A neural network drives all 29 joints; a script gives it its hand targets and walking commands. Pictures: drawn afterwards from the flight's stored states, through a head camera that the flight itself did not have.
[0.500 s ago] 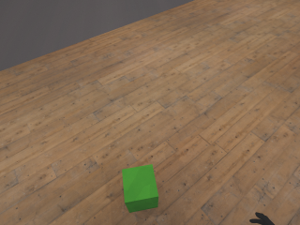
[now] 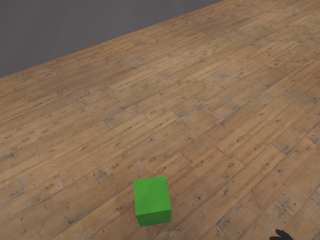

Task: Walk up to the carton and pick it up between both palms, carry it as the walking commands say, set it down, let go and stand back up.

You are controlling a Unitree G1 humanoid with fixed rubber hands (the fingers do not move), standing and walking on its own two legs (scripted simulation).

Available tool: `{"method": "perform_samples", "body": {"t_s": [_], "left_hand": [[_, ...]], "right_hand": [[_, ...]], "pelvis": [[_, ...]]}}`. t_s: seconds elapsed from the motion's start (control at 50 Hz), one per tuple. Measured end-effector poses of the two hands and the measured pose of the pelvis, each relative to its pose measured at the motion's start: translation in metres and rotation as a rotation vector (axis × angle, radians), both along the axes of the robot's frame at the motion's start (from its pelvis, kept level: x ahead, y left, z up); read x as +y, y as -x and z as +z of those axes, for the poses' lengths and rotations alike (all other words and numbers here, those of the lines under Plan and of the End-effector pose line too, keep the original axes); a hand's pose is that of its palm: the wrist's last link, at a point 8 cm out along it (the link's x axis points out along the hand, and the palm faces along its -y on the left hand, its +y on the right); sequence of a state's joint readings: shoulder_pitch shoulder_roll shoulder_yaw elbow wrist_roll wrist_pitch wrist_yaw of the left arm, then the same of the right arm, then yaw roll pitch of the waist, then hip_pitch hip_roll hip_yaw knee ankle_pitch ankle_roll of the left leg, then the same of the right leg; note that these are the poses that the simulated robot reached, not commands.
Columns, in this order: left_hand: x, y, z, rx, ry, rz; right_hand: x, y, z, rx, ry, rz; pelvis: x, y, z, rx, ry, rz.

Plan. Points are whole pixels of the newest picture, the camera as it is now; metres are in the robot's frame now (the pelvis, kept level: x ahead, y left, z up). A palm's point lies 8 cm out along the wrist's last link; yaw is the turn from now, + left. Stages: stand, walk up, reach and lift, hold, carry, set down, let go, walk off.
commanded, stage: reach and lift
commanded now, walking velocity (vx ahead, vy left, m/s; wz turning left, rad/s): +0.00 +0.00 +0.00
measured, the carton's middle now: (152, 201) +0.43 +0.04 -0.64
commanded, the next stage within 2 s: none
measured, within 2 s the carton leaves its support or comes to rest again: neither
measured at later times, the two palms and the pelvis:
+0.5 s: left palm (74, 234) +0.19 +0.24 -0.13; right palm (253, 218) +0.20 -0.26 -0.13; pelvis -0.02 -0.04 -0.03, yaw +8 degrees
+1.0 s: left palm (94, 189) +0.33 +0.22 -0.17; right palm (218, 180) +0.33 -0.20 -0.18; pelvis -0.07 -0.04 -0.07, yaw +8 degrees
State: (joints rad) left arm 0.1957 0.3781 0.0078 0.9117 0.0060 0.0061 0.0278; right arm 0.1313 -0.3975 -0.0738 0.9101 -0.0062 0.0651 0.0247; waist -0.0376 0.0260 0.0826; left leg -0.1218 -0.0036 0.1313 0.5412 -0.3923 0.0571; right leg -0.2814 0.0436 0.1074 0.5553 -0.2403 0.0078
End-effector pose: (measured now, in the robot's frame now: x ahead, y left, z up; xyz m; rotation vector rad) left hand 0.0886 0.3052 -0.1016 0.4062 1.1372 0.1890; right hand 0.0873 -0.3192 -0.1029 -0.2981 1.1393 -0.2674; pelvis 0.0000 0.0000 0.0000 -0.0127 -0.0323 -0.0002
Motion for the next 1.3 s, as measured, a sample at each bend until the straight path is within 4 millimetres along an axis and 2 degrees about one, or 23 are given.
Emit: {"method": "perform_samples", "body": {"t_s": [0.1,0.16,0.24,0.36,0.46,0.66,0.74,0.86,1.02,1.16,1.3], "left_hand": [[-0.013,-0.055,0.02,-0.143,0.03,-0.029],[-0.024,-0.077,0.024,-0.13,0.019,-0.054],[-0.036,-0.083,0.017,-0.076,0.021,-0.034],[-0.049,-0.084,-0.008,-0.083,0.081,0.016],[-0.059,-0.097,-0.029,-0.134,0.136,0.038],[-0.058,-0.136,-0.035,-0.206,0.143,0.005],[-0.057,-0.158,-0.04,-0.211,0.15,0.009],[-0.067,-0.202,-0.048,-0.26,0.18,0.013],[-0.087,-0.248,-0.07,-0.33,0.242,0.023],[-0.086,-0.274,-0.087,-0.387,0.257,0.065],[-0.087,-0.311,-0.099,-0.454,0.283,0.061]], "right_hand": [[0.023,-0.034,-0.002,-0.034,-0.042,0.028],[0.035,-0.061,-0.006,-0.075,-0.085,0.013],[0.045,-0.083,-0.012,-0.103,-0.123,0.021],[0.052,-0.088,-0.027,-0.077,-0.139,0.043],[0.056,-0.102,-0.031,-0.114,-0.135,0.057],[0.082,-0.144,-0.045,-0.206,-0.172,0.069],[0.09,-0.163,-0.057,-0.214,-0.17,0.06],[0.097,-0.203,-0.065,-0.269,-0.165,0.043],[0.117,-0.253,-0.077,-0.327,-0.173,0.07],[0.135,-0.284,-0.094,-0.372,-0.203,0.083],[0.152,-0.319,-0.107,-0.429,-0.214,0.094]], "pelvis": [[0.003,0.011,-0.006,0.024,0.021,0.092],[0.003,0.011,-0.007,0.048,0.025,0.096],[-0.001,0.005,-0.007,0.103,0.02,0.097],[-0.019,0.005,-0.016,0.199,0.008,0.116],[-0.033,0.017,-0.027,0.276,0.01,0.133],[-0.045,0.054,-0.046,0.315,0.019,0.144],[-0.044,0.067,-0.054,0.332,0.017,0.144],[-0.042,0.077,-0.064,0.41,0.01,0.137],[-0.04,0.073,-0.075,0.554,0.01,0.131],[-0.04,0.065,-0.082,0.656,0.016,0.127],[-0.04,0.064,-0.091,0.739,0.029,0.135]]}}
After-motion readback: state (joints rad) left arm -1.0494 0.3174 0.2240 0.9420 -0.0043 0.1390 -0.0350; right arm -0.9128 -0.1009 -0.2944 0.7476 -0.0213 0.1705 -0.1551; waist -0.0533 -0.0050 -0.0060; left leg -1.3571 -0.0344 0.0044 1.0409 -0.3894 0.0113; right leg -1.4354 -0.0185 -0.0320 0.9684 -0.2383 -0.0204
